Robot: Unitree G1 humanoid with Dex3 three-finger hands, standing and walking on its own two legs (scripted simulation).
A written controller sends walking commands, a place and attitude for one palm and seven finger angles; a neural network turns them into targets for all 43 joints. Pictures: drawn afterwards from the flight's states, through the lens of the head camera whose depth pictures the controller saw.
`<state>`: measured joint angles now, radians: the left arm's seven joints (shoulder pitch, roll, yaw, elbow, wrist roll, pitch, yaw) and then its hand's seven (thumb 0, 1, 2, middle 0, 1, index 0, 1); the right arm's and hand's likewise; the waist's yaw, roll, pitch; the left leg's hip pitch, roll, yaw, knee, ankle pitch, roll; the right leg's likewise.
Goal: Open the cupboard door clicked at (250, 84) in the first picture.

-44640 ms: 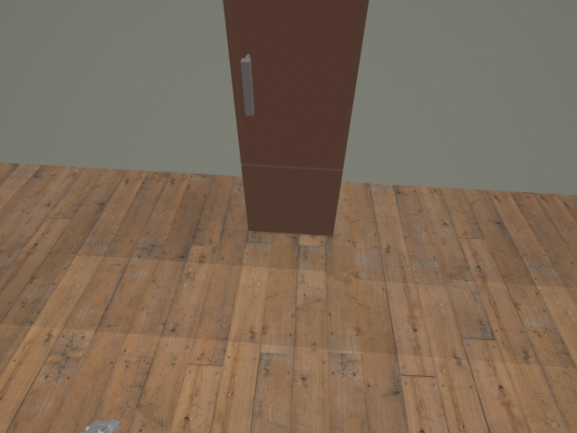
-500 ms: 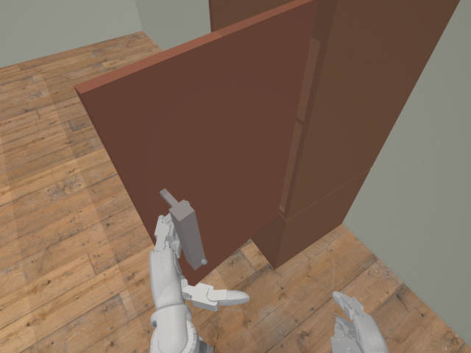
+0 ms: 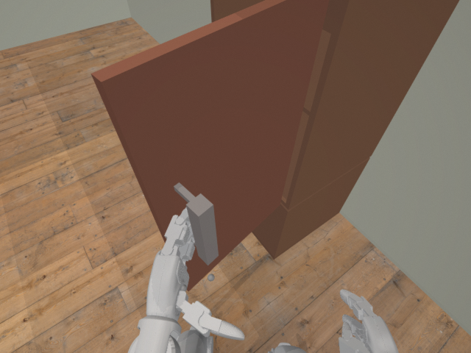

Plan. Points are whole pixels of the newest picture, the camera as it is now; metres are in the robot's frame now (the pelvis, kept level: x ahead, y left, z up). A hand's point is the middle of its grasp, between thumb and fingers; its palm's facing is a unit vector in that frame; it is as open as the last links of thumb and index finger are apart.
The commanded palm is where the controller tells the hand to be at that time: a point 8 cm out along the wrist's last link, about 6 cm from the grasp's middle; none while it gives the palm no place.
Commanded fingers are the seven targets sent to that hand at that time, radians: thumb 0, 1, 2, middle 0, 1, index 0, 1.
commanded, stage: slide the hand sideways off the handle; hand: left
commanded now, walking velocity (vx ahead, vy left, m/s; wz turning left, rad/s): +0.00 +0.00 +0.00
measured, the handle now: (195, 225) +0.31 +0.08 +0.06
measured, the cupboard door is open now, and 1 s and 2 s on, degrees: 100 100 100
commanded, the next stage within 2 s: draw the hand back to the body in 0.78 s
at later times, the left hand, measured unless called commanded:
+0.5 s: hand (175, 307) +0.19 +0.09 +0.06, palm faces -0.02 -1.00 +0.00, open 16.3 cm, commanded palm +0.16 +0.15 +0.06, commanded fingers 0.00 -0.50 0.30 -0.15 -0.30 -0.15 -0.30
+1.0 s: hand (147, 323) +0.16 +0.12 +0.07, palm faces -0.04 -1.00 -0.03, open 16.3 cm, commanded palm +0.14 +0.19 +0.08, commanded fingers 0.00 -0.50 0.30 -0.15 -0.30 -0.15 -0.30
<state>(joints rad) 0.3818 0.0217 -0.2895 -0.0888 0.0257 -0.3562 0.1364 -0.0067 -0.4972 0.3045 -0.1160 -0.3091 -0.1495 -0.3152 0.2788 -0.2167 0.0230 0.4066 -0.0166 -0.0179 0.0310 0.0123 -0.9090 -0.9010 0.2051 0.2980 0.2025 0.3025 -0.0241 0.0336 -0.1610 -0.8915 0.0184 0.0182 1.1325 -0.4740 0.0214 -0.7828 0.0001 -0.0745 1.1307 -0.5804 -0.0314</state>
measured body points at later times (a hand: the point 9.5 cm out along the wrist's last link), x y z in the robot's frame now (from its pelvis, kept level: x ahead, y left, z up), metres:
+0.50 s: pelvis +0.01 +0.00 -0.01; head +0.06 +0.00 +0.44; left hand +0.18 +0.15 +0.06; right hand +0.21 -0.21 -0.08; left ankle +0.05 +0.11 -0.65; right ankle -0.01 -0.10 -0.65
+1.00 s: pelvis -0.01 -0.01 -0.02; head +0.03 -0.01 +0.43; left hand +0.16 +0.18 +0.08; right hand +0.19 -0.23 -0.08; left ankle +0.05 +0.11 -0.65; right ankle -0.01 -0.10 -0.65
